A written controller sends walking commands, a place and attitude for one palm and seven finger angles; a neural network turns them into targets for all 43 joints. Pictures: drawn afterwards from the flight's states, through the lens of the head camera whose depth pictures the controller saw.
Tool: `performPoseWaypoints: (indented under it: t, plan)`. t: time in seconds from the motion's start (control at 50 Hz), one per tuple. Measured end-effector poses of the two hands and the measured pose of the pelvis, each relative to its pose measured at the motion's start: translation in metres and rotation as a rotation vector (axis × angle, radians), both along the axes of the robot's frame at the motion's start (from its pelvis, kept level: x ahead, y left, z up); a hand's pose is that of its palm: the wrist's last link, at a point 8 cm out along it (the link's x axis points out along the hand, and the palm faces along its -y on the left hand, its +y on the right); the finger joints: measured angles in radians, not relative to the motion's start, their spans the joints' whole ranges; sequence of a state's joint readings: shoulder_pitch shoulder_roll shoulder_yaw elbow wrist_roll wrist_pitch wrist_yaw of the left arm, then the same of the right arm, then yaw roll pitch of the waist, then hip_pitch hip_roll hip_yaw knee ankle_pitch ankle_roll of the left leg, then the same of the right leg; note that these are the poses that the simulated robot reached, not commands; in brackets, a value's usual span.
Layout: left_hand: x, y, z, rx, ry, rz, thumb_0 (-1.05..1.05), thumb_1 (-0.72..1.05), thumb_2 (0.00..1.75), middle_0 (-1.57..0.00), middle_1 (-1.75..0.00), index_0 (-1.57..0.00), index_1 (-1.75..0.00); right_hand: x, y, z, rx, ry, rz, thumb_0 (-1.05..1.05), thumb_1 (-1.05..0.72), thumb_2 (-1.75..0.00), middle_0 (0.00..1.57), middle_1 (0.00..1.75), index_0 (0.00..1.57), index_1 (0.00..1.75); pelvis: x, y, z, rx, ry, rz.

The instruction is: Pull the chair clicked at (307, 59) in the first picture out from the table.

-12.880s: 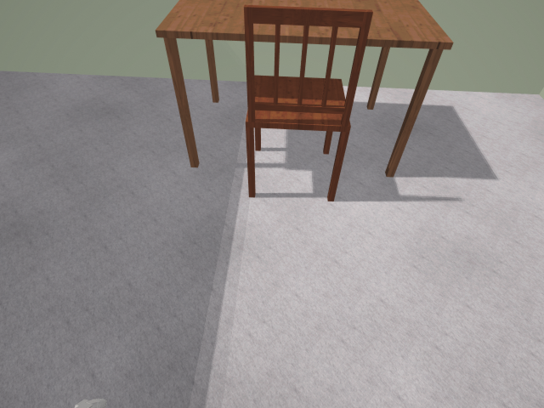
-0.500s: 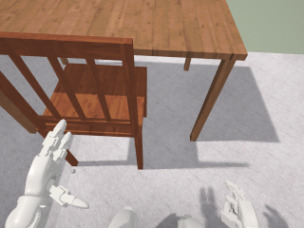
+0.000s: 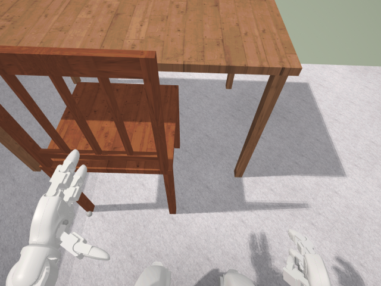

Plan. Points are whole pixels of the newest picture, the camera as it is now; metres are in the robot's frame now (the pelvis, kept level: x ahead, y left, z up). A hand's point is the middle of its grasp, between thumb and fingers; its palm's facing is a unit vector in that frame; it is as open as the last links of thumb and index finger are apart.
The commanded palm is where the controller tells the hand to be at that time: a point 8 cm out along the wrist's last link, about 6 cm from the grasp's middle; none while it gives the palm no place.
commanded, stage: raise the hand toward the chair's back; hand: left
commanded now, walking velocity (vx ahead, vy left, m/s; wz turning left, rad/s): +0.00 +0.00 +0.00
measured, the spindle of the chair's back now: (80, 121) +0.49 +0.31 +0.01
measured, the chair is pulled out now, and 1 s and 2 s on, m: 0.00 0.00 0.00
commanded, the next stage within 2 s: aim the fingers beside a spindle in 0.04 s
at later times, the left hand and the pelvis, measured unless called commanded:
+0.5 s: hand (100, 205) +0.26 +0.19 +0.03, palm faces -0.02 -1.00 -0.05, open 16.9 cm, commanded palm +0.25 +0.25 +0.03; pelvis -0.01 +0.00 -0.01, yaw +0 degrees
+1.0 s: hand (112, 188) +0.31 +0.18 +0.01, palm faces -0.02 -1.00 -0.04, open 16.9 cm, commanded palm +0.29 +0.24 +0.01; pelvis -0.01 +0.00 -0.02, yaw -1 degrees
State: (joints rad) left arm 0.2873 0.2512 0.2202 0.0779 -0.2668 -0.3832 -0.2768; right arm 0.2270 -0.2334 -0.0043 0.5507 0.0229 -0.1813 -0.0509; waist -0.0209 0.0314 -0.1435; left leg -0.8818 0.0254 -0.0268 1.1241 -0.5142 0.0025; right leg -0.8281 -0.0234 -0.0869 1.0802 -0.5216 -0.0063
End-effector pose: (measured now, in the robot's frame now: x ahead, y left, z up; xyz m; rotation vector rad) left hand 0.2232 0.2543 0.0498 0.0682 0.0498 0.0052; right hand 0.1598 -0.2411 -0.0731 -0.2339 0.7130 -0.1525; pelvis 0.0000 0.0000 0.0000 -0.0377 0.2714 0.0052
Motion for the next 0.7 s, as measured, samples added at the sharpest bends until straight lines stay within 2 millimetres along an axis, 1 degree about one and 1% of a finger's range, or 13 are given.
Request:
performPoseWaypoints:
  t: [0.18,0.26,0.54,0.7]
  plan:
    - [-0.004,-0.002,-0.001,-0.002,0.007,0.001,-0.01,-0.5,0.3,-0.06,-0.08,-0.06,-0.08,0.004,0.003,0.0,0.013,-0.015,0.013,0.02,-0.91,-0.9,0.21,0.3,0.21,0.3,-0.002,-0.003,0.0,0.001,-0.005,0.003]
    - [-0.003,-0.002,-0.003,-0.002,-0.001,0.001,-0.01,-0.5,0.3,-0.06,-0.08,-0.06,-0.08,0.003,0.002,-0.002,0.008,-0.014,0.02,0.02,-0.91,-0.9,0.21,0.3,0.21,0.3,-0.004,-0.003,-0.002,0.0,-0.002,0.006]
    - [0.025,-0.011,-0.015,-0.014,-0.01,-0.025,-0.01,-0.5,0.3,-0.06,-0.08,-0.06,-0.08,-0.015,-0.006,-0.014,-0.008,0.038,-0.005,0.02,-0.91,-0.9,0.21,0.3,0.21,0.3,-0.008,-0.002,-0.009,0.002,0.021,-0.005]
    - [0.037,-0.011,-0.023,-0.013,-0.009,-0.019,-0.01,-0.5,0.3,-0.06,-0.08,-0.06,-0.08,-0.025,-0.006,-0.021,-0.008,0.081,-0.013,0.02,-0.91,-0.9,0.21,0.3,0.2,0.3,-0.009,-0.001,-0.012,0.004,0.037,-0.01]
